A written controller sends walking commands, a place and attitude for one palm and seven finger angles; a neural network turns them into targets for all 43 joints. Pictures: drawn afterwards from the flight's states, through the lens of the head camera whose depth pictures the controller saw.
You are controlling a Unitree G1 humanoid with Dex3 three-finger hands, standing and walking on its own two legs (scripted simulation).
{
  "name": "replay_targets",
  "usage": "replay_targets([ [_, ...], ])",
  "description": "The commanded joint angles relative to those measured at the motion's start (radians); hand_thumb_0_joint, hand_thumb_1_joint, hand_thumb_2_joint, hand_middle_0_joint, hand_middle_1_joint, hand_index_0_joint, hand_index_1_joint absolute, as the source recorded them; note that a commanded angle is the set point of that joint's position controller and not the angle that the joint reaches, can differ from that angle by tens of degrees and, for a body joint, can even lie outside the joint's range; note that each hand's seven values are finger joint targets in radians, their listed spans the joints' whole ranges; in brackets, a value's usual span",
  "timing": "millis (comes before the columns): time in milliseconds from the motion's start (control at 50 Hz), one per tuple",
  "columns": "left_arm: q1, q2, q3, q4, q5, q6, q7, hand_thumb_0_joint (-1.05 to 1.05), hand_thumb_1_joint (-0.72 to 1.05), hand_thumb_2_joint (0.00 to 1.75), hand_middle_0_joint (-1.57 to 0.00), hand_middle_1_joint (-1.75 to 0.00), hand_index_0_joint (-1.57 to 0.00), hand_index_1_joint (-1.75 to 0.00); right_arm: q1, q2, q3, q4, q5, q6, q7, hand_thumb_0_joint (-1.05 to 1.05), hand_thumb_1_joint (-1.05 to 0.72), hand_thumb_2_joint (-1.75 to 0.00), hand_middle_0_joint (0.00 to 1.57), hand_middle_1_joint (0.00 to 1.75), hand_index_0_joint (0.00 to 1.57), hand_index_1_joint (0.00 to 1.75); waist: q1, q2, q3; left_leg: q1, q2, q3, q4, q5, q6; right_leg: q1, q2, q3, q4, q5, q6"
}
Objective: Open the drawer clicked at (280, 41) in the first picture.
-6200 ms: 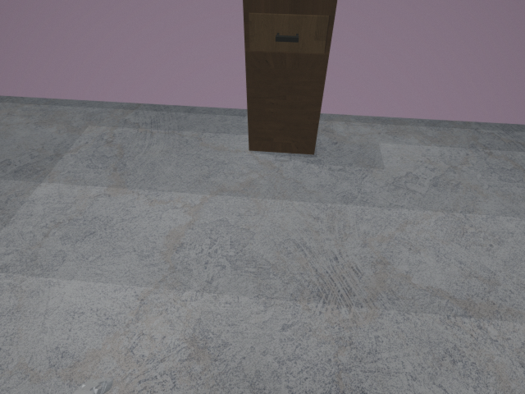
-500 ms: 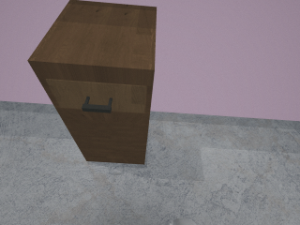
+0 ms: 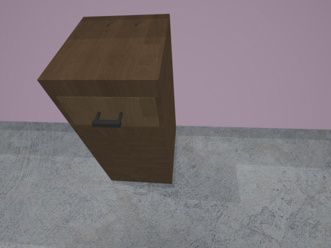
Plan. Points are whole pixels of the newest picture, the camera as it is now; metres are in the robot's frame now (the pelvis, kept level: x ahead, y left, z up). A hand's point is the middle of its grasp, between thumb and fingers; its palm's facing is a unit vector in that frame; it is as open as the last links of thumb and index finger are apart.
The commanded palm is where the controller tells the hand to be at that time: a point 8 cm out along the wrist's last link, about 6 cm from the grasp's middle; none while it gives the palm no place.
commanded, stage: come to a stop and stand still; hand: left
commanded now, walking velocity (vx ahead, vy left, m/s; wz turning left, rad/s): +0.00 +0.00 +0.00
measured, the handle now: (108, 119) +0.53 +0.27 -0.09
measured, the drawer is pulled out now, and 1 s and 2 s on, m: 0.00 0.00 0.00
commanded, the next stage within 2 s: look again from close up in 0.70 s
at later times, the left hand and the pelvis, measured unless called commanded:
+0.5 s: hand out of the picture +0.04 +0.22 -0.18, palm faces +0.01 -0.98 -0.21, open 7.3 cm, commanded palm none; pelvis +0.03 +0.05 -0.01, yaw -2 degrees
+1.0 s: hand out of the picture +0.04 +0.23 -0.18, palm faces +0.00 -0.97 -0.23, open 7.3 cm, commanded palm none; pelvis +0.01 +0.05 -0.01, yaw -1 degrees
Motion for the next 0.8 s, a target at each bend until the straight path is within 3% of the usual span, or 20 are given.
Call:
replay_targets([
  [0, 0.073, 0.232, 0.052, -0.014, 0.008, -0.002, 0.011, 0.00, 0.90, 0.90, -0.20, -0.30, -0.20, -0.30, -0.047, -0.010, 0.011, -0.091, 0.013, -0.038, -0.007, 0.00, -0.90, -0.90, 0.20, 0.30, 0.20, 0.30, 0.021, -0.254, -0.084, -0.012, -0.002, 0.014, -0.183, -0.023, 0.011, 0.149, -0.231, 0.207, -0.069, 0.556, -0.150],
  [60, 0.017, 0.215, 0.045, -0.006, -0.005, 0.005, 0.007, 0.00, 0.90, 0.90, -0.20, -0.30, -0.20, -0.30, 0.050, -0.017, 0.016, -0.048, 0.011, -0.054, -0.013, 0.00, -0.90, -0.90, 0.20, 0.30, 0.20, 0.30, -0.035, -0.249, -0.108, 0.218, -0.018, 0.058, -0.452, 0.223, 0.021, 0.042, -0.136, 0.134, 0.009, 0.428, -0.072],
  [80, 0.025, 0.181, 0.035, -0.007, -0.010, 0.010, 0.005, 0.00, 0.90, 0.90, -0.20, -0.30, -0.20, -0.30, 0.068, -0.043, 0.015, -0.043, 0.010, -0.064, -0.015, 0.00, -0.90, -0.90, 0.20, 0.30, 0.20, 0.30, -0.038, -0.147, -0.124, 0.316, 0.037, 0.024, -0.481, 0.314, 0.035, -0.035, -0.087, 0.103, 0.065, 0.292, -0.041],
  [100, 0.053, 0.134, 0.024, -0.009, -0.014, 0.015, 0.001, 0.00, 0.90, 0.90, -0.20, -0.30, -0.20, -0.30, 0.069, -0.101, 0.006, -0.047, 0.001, -0.072, -0.018, 0.00, -0.90, -0.90, 0.20, 0.30, 0.20, 0.30, -0.032, 0.051, -0.145, 0.363, 0.180, -0.132, -0.477, 0.480, 0.086, -0.128, -0.014, 0.043, 0.138, 0.064, -0.002],
  [120, 0.055, 0.100, 0.013, -0.006, -0.015, 0.018, 0.002, 0.00, 0.90, 0.90, -0.20, -0.30, -0.20, -0.30, 0.044, -0.138, 0.005, -0.054, -0.001, -0.067, -0.021, 0.00, -0.90, -0.90, 0.20, 0.30, 0.20, 0.30, -0.025, 0.165, -0.116, 0.293, 0.283, -0.205, -0.526, 0.535, 0.156, -0.135, 0.018, -0.008, 0.201, -0.187, 0.021],
  [140, 0.039, 0.095, 0.011, -0.002, -0.009, 0.021, 0.003, 0.00, 0.90, 0.90, -0.20, -0.30, -0.20, -0.30, 0.008, -0.127, 0.010, -0.060, -0.005, -0.059, -0.021, 0.00, -0.90, -0.90, 0.20, 0.30, 0.20, 0.30, -0.021, 0.131, -0.056, 0.166, 0.278, -0.178, -0.577, 0.373, 0.185, -0.101, 0.024, 0.008, 0.258, -0.256, 0.017],
  [160, 0.033, 0.084, 0.005, 0.004, -0.010, 0.022, -0.004, 0.00, 0.90, 0.90, -0.20, -0.30, -0.20, -0.30, -0.026, -0.107, 0.017, -0.060, -0.007, -0.063, -0.028, 0.00, -0.90, -0.90, 0.20, 0.30, 0.20, 0.30, -0.011, 0.126, 0.001, 0.151, 0.244, -0.156, -0.592, 0.354, 0.177, -0.134, 0.023, 0.011, 0.267, -0.214, 0.016],
  [180, 0.038, 0.087, 0.003, 0.025, -0.009, 0.026, -0.006, 0.00, 0.90, 0.90, -0.20, -0.30, -0.20, -0.30, -0.045, -0.086, 0.023, -0.054, -0.004, -0.067, -0.034, 0.00, -0.90, -0.90, 0.20, 0.30, 0.20, 0.30, -0.010, 0.217, 0.011, 0.149, 0.228, -0.139, -0.599, 0.403, 0.176, -0.126, 0.007, 0.014, 0.284, -0.198, 0.017],
  [200, 0.041, 0.097, 0.000, 0.038, -0.009, 0.027, -0.007, 0.00, 0.90, 0.90, -0.20, -0.30, -0.20, -0.30, -0.055, -0.066, 0.032, -0.050, -0.003, -0.066, -0.038, 0.00, -0.90, -0.90, 0.20, 0.30, 0.20, 0.30, -0.007, 0.230, 0.026, 0.150, 0.206, -0.112, -0.572, 0.495, 0.177, -0.116, 0.005, 0.024, 0.278, -0.174, 0.015],
  [260, 0.094, 0.104, -0.006, 0.068, -0.016, 0.010, -0.009, 0.00, 0.90, 0.90, -0.20, -0.30, -0.20, -0.30, -0.059, -0.057, 0.038, -0.041, 0.003, -0.069, -0.043, 0.00, -0.90, -0.90, 0.20, 0.30, 0.20, 0.30, 0.008, 0.142, -0.033, 0.235, 0.156, -0.049, -0.458, 0.630, 0.145, -0.034, 0.010, 0.028, 0.052, -0.007, 0.014],
  [280, 0.111, 0.120, -0.008, 0.083, -0.014, 0.001, -0.007, 0.00, 0.90, 0.90, -0.20, -0.30, -0.20, -0.30, -0.051, -0.052, 0.036, -0.039, 0.010, -0.071, -0.042, 0.00, -0.90, -0.90, 0.20, 0.30, 0.20, 0.30, 0.005, 0.044, -0.043, 0.232, 0.129, -0.035, -0.416, 0.585, 0.113, 0.003, -0.002, 0.066, -0.025, 0.169, 0.008],
  [300, 0.108, 0.132, -0.011, 0.089, -0.012, -0.006, -0.004, 0.00, 0.90, 0.90, -0.20, -0.30, -0.20, -0.30, -0.040, -0.036, 0.037, -0.036, 0.013, -0.072, -0.040, 0.00, -0.90, -0.90, 0.20, 0.30, 0.20, 0.30, -0.010, -0.014, -0.057, 0.230, 0.099, -0.015, -0.399, 0.512, 0.086, 0.023, -0.038, 0.108, -0.038, 0.324, -0.007],
  [340, 0.066, 0.142, -0.012, 0.088, -0.013, -0.011, -0.003, 0.00, 0.90, 0.90, -0.20, -0.30, -0.20, -0.30, -0.019, -0.019, 0.037, -0.019, 0.013, -0.071, -0.037, 0.00, -0.90, -0.90, 0.20, 0.30, 0.20, 0.30, -0.034, -0.094, -0.063, 0.238, 0.089, -0.012, -0.421, 0.408, 0.067, 0.030, -0.058, 0.110, -0.029, 0.381, -0.021],
  [360, 0.057, 0.131, -0.013, 0.088, -0.013, -0.013, -0.001, 0.00, 0.90, 0.90, -0.20, -0.30, -0.20, -0.30, -0.009, -0.018, 0.035, -0.012, 0.011, -0.071, -0.038, 0.00, -0.90, -0.90, 0.20, 0.30, 0.20, 0.30, -0.037, -0.157, -0.068, 0.251, 0.094, -0.013, -0.422, 0.422, 0.066, 0.030, -0.052, 0.101, -0.025, 0.407, -0.020],
  [380, 0.055, 0.122, -0.016, 0.085, -0.013, -0.013, 0.001, 0.00, 0.90, 0.90, -0.20, -0.30, -0.20, -0.30, -0.001, -0.021, 0.034, -0.005, 0.011, -0.072, -0.038, 0.00, -0.90, -0.90, 0.20, 0.30, 0.20, 0.30, -0.037, -0.167, -0.063, 0.263, 0.097, -0.011, -0.426, 0.442, 0.067, 0.025, -0.045, 0.088, -0.020, 0.416, -0.019],
  [440, 0.052, 0.113, -0.017, 0.085, -0.017, -0.014, 0.005, 0.00, 0.90, 0.90, -0.20, -0.30, -0.20, -0.30, 0.017, -0.019, 0.044, 0.021, 0.009, -0.083, -0.041, 0.00, -0.90, -0.90, 0.20, 0.30, 0.20, 0.30, -0.032, -0.102, -0.089, 0.282, 0.105, -0.010, -0.447, 0.522, 0.070, 0.061, -0.037, 0.074, -0.019, 0.411, -0.012],
  [500, 0.055, 0.110, -0.017, 0.093, -0.018, -0.009, 0.006, 0.00, 0.90, 0.90, -0.20, -0.30, -0.20, -0.30, 0.014, -0.009, 0.051, 0.037, 0.007, -0.085, -0.043, 0.00, -0.90, -0.90, 0.20, 0.30, 0.20, 0.30, -0.025, -0.030, -0.063, 0.277, 0.105, -0.008, -0.465, 0.521, 0.070, 0.064, -0.032, 0.072, -0.038, 0.356, -0.011],
  [580, 0.051, 0.115, -0.016, 0.100, -0.021, -0.005, 0.007, 0.00, 0.90, 0.90, -0.20, -0.30, -0.20, -0.30, 0.039, -0.008, 0.059, 0.057, 0.007, -0.085, -0.046, 0.00, -0.90, -0.90, 0.20, 0.30, 0.20, 0.30, -0.023, 0.009, -0.054, 0.271, 0.106, -0.009, -0.479, 0.547, 0.067, 0.092, -0.028, 0.061, -0.046, 0.340, -0.013],
  [760, 0.053, 0.106, -0.020, 0.112, -0.024, -0.001, 0.006, 0.00, 0.90, 0.90, -0.20, -0.30, -0.20, -0.30, 0.091, 0.001, 0.065, 0.088, 0.007, -0.087, -0.051, 0.00, -0.90, -0.90, 0.20, 0.30, 0.20, 0.30, -0.020, -0.013, 0.001, 0.250, 0.107, -0.014, -0.516, 0.483, 0.067, 0.096, -0.025, 0.053, -0.078, 0.280, -0.012],
  [780, 0.040, 0.246, -0.034, 0.020, -0.012, -0.029, -0.003, 0.00, 0.90, 0.90, -0.20, -0.30, -0.20, -0.30, 0.062, -0.110, 0.047, -0.030, 0.003, -0.086, -0.030, 0.00, -0.90, -0.90, 0.20, 0.30, 0.20, 0.30, -0.041, -0.070, 0.114, 0.137, 0.061, -0.049, -0.492, 0.367, 0.066, 0.017, 0.006, 0.050, -0.053, 0.174, -0.029],
])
